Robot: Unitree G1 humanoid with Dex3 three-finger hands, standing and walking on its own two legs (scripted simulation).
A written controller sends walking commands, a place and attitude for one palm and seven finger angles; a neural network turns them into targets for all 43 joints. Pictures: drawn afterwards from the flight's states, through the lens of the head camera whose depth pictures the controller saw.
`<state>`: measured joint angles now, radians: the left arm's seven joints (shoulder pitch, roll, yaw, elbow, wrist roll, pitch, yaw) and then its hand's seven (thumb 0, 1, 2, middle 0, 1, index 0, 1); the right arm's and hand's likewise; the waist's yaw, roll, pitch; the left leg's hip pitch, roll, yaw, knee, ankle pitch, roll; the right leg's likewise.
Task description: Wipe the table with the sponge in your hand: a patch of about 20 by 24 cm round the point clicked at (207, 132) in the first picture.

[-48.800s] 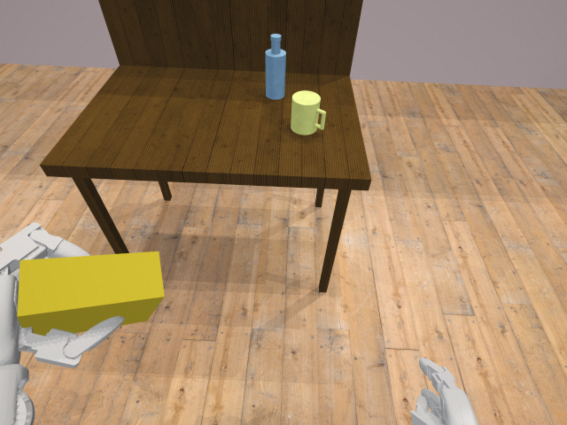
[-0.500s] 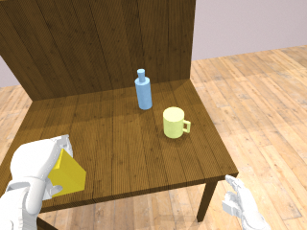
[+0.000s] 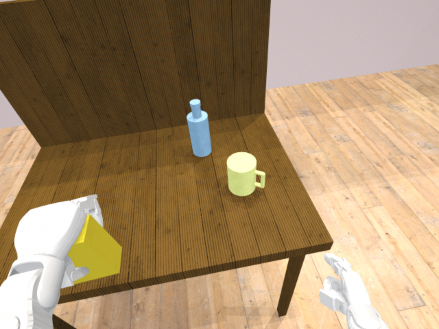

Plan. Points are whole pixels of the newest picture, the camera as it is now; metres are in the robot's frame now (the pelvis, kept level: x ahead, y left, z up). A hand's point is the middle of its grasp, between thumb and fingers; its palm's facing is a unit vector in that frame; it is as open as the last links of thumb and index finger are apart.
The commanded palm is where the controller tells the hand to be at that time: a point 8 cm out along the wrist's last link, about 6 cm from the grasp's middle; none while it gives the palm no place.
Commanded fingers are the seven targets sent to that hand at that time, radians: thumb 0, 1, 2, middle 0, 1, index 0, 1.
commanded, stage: step back with the hand held close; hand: left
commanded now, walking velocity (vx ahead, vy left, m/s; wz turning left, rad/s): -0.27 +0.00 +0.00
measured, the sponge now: (82, 257) +0.18 +0.29 +0.06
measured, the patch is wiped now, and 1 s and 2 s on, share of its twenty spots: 1.00 1.00 1.00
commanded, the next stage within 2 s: none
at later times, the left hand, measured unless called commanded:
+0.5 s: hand (75, 230) +0.19 +0.27 +0.14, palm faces +0.32 -0.82 -0.47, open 9.6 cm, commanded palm +0.14 +0.30 +0.17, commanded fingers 0.00 0.10 1.30 -1.20 -1.60 -1.20 -1.60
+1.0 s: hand (68, 253) +0.15 +0.25 +0.14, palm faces +0.37 -0.84 -0.40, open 9.6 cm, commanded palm +0.09 +0.30 +0.17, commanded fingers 0.00 0.10 1.30 -1.20 -1.60 -1.20 -1.60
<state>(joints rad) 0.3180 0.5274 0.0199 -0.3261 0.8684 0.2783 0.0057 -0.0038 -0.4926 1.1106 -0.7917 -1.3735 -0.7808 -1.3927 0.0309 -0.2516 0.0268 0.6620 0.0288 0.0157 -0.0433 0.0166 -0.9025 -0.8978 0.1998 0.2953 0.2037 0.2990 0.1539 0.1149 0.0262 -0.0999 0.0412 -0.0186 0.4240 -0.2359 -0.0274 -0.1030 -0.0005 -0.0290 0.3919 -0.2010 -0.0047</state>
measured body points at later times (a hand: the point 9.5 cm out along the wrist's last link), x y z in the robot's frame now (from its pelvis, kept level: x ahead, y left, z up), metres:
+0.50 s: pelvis -0.03 +0.02 -0.02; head +0.00 +0.03 +0.43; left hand +0.16 +0.31 +0.17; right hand +0.12 -0.23 -0.11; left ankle +0.00 +0.14 -0.74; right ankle +0.01 -0.12 -0.74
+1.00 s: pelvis -0.07 +0.02 -0.03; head -0.03 +0.04 +0.42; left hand +0.13 +0.30 +0.16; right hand +0.12 -0.22 -0.10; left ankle +0.00 +0.14 -0.74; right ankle +0.01 -0.12 -0.74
